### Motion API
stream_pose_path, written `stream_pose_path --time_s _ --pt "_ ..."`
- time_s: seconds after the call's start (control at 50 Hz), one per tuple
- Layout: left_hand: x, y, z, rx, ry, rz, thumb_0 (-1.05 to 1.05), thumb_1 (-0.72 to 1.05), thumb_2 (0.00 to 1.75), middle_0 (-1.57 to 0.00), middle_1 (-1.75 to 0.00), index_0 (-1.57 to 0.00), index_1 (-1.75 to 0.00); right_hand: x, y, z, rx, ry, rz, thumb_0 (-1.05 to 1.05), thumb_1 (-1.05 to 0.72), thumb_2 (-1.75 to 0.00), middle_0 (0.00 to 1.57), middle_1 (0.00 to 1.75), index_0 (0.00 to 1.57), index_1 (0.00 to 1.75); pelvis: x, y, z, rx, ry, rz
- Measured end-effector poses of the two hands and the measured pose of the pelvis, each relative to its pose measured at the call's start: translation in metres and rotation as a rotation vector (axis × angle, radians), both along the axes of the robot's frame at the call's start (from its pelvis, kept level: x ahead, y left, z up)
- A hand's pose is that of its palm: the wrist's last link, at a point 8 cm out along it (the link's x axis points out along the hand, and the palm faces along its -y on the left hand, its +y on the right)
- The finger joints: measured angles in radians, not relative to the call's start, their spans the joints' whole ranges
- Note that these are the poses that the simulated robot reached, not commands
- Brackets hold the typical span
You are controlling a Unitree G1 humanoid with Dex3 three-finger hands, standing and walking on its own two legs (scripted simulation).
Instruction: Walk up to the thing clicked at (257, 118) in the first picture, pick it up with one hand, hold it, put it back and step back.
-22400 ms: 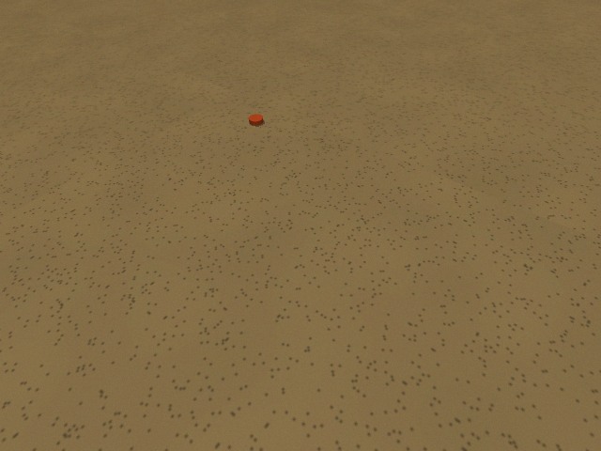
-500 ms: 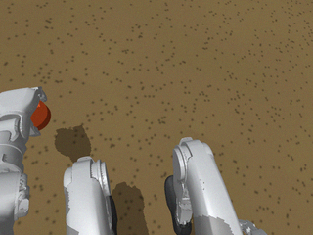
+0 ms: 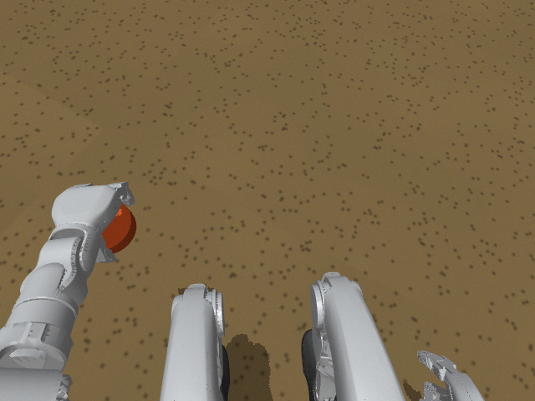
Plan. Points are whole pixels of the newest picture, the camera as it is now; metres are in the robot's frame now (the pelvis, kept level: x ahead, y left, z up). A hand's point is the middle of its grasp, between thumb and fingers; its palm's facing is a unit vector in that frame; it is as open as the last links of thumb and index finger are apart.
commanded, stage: lift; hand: left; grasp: from above
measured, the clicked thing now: (106, 226) +0.42 +0.28 -0.12
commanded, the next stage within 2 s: hold in 0.94 s
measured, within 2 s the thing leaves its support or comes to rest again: neither
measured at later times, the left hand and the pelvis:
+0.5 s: hand (49, 203) +0.36 +0.24 +0.10, palm faces -0.45 -0.09 -0.89, open 10.9 cm; pelvis +0.03 -0.01 +0.18, yaw +1 degrees
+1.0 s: hand (21, 140) +0.38 +0.22 +0.19, palm faces -0.44 -0.10 -0.89, open 11.0 cm; pelvis +0.07 -0.01 +0.26, yaw +1 degrees
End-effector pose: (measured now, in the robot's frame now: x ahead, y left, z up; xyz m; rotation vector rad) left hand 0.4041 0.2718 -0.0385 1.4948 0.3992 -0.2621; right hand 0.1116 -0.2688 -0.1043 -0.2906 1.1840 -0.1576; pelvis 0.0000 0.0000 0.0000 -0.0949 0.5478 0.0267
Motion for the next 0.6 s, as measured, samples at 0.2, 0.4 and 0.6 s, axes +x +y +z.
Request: stream_pose_path --time_s 0.2,0.4,0.6 --pt "-0.023 -0.012 0.095 -0.01 0.008 0.034 0.01 -0.09 0.57 -0.48 -0.72 -0.56 -0.72 0.021 0.009 0.076 0.025 -0.087 -0.034 0.01 -0.91 -0.9 0.2 0.3 0.21 0.3 0.009 -0.003 0.08 0.032 -0.085 0.004" --pt "-0.033 -0.023 0.175 -0.013 0.031 0.032 0.01 -0.1 0.58 -0.48 -0.73 -0.56 -0.74 0.025 0.007 0.152 0.015 -0.142 -0.071 0.01 -0.91 -0.9 0.2 0.3 0.21 0.3 0.024 -0.006 0.153 0.055 -0.189 0.002" --pt "-0.035 -0.036 0.22 -0.012 0.041 0.025 0.01 -0.1 0.58 -0.47 -0.75 -0.55 -0.75 0.025 0.001 0.2 0.006 -0.144 -0.101 0.01 -0.91 -0.9 0.2 0.3 0.21 0.3 0.042 -0.007 0.203 0.068 -0.264 -0.002"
